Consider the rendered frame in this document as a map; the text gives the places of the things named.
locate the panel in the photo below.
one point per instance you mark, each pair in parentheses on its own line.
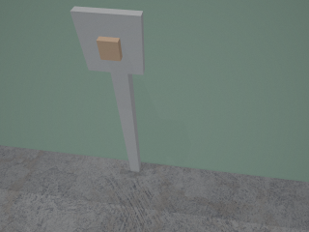
(128,25)

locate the button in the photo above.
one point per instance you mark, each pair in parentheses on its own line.
(109,48)

